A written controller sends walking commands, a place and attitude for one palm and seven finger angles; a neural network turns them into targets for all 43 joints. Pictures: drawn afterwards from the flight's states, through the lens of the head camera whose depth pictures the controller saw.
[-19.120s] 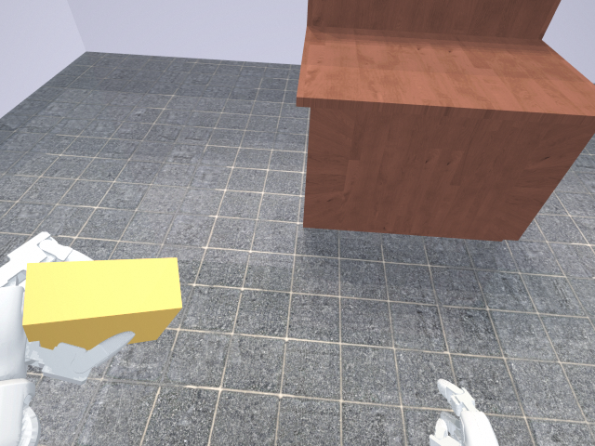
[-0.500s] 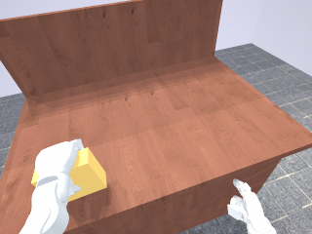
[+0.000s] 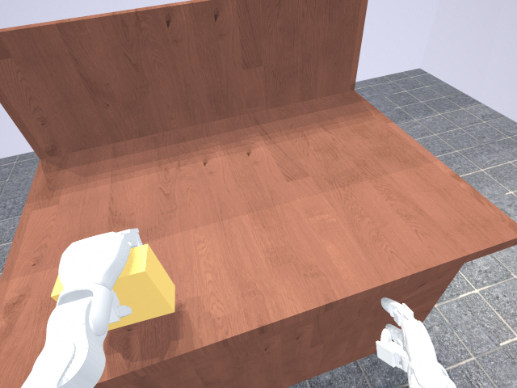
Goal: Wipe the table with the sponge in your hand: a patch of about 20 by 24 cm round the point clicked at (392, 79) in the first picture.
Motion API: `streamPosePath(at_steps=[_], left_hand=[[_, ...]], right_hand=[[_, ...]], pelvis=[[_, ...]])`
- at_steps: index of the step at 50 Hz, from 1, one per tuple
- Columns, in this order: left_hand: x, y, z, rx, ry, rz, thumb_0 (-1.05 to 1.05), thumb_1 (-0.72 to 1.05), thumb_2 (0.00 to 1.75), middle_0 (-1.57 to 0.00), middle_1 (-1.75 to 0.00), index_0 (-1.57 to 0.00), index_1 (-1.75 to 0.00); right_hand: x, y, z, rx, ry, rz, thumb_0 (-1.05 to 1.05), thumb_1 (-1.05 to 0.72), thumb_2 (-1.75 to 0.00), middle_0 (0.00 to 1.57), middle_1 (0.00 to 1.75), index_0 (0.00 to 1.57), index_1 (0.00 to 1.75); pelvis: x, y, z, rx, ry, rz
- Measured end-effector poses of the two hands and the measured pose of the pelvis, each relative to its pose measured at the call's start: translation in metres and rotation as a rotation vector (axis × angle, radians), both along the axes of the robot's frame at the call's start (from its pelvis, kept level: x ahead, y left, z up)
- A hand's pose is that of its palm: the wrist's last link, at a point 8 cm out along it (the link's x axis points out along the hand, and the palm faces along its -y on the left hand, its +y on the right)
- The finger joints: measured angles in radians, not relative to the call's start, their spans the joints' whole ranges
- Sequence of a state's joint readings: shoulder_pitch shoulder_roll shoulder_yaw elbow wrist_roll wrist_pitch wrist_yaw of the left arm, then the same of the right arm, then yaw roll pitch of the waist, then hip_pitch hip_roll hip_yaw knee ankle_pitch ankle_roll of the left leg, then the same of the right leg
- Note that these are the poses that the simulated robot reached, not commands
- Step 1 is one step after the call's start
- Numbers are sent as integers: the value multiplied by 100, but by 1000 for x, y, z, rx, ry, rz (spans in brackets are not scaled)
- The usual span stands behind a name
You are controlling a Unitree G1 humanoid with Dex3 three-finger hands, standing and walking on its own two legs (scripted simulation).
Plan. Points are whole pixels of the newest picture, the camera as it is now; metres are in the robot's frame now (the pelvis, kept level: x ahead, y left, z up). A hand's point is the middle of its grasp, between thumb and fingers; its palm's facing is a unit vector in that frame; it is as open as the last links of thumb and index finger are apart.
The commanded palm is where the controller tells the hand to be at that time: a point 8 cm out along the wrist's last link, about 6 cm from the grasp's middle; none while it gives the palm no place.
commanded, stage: move the sponge above the wiping area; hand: left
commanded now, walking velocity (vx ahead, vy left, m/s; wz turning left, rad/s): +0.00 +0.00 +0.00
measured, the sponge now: (126, 297) +0.23 +0.27 +0.02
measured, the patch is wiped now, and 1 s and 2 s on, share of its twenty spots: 0.00 0.00 0.00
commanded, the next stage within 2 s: lower the sponge onto the table in 1.60 s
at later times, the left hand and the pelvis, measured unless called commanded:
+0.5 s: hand (113, 272) +0.23 +0.27 +0.08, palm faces +0.09 -0.09 -0.99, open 9.6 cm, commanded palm +0.19 +0.27 +0.15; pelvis +0.00 +0.01 +0.00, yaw -1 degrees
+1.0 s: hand (91, 268) +0.22 +0.29 +0.10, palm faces +0.14 -0.07 -0.99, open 9.6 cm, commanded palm +0.18 +0.27 +0.15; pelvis +0.00 +0.00 +0.00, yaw +0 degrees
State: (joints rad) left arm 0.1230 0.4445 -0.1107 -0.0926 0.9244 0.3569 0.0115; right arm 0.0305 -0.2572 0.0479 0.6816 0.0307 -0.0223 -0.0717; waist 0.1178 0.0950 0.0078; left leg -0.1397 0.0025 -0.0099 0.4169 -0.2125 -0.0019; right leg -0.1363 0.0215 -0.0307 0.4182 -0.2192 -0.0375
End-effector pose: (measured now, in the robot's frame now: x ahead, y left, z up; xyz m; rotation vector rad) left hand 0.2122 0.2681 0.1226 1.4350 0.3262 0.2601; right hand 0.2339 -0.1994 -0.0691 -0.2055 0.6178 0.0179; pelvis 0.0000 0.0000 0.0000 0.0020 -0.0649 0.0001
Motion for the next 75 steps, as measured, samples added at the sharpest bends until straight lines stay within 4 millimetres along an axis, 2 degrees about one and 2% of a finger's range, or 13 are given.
streamPosePath(at_steps=[7, 11, 17, 22, 32, 39, 43, 50, 54, 60, 65, 71, 75], left_hand=[[1, 18, 20, 41, -104, 89, 0, -46, 103, -78, -137, -79, -137], [-2, 27, 17, 12, -71, 163, 0, -46, 103, -78, -137, -78, -137], [-6, 8, -8, -42, 45, 77, 0, -45, 103, -78, -137, -78, -137], [-7, -10, 0, -7, -34, -49, 0, -46, 103, -78, -137, -79, -137], [-10, 19, 26, -10, -138, 151, 0, -46, 103, -78, -137, -78, -137], [-19, -6, -7, -58, 26, 58, 0, -46, 103, -78, -137, -78, -137], [-19, -13, -1, 4, -21, -19, 0, -46, 103, -78, -137, -79, -136], [-14, 17, 28, 45, -150, 116, 0, -46, 103, -78, -137, -79, -136], [-14, 25, 23, 5, -86, 187, 0, -46, 103, -78, -137, -78, -137], [-16, 4, -7, -37, 61, 75, 0, -46, 103, -78, -137, -78, -137], [-15, -11, 0, 0, -29, -50, 0, -46, 103, -78, -137, -79, -136], [-8, 13, 28, 39, -173, 77, 0, -46, 103, -78, -137, -79, -136], [-10, 28, 27, -6, -134, 183, 0, -46, 103, -78, -137, -78, -137]], right_hand=[[2, 0, -2, 19, 19, -8, 2, -90, -90, 20, 30, 22, 31], [2, -2, -2, 24, 23, -9, 2, -90, -90, 20, 30, 23, 32], [2, -1, -1, 3, 20, -8, 2, -91, -90, 20, 30, 23, 33], [1, 3, -1, -7, 19, -10, 2, -91, -90, 20, 30, 20, 31], [0, 5, 0, 42, 35, -19, 2, -90, -90, 20, 30, 17, 29], [0, 5, -1, 25, 25, -5, 2, -91, -90, 20, 30, 18, 29], [-2, 6, 0, 11, 18, 4, 2, -91, -90, 20, 30, 18, 29], [-2, 6, 1, 35, 21, 2, 2, -90, -90, 20, 30, 18, 29], [-1, 3, 1, 43, 20, 3, 2, -90, -90, 20, 30, 19, 30], [-1, 1, 0, 19, 8, 7, 2, -91, -90, 20, 30, 21, 30], [-1, 4, 0, 1, 0, 6, 2, -91, -90, 20, 30, 20, 30], [-1, 4, 1, 26, 13, -4, 2, -90, -90, 20, 30, 20, 30], [0, 2, 2, 37, 21, -7, 2, -90, -90, 20, 30, 21, 31]], pelvis=[[5, 0, 0, 1, 1, -8], [5, 2, 0, 1, 5, -2], [4, 6, 0, 0, 7, 5], [4, 7, 0, -2, 1, -4], [1, 7, 0, 1, -6, -5], [-3, 7, 0, 2, -7, 3], [-4, 4, -1, 1, -15, -5], [-4, -1, 0, 1, -20, -5], [-5, -1, 0, 2, -13, 4], [-5, 1, -1, 1, -5, 7], [-2, 1, -1, -2, -8, -2], [0, 1, 0, -1, -11, -9], [0, 2, 0, 0, -7, -2]])
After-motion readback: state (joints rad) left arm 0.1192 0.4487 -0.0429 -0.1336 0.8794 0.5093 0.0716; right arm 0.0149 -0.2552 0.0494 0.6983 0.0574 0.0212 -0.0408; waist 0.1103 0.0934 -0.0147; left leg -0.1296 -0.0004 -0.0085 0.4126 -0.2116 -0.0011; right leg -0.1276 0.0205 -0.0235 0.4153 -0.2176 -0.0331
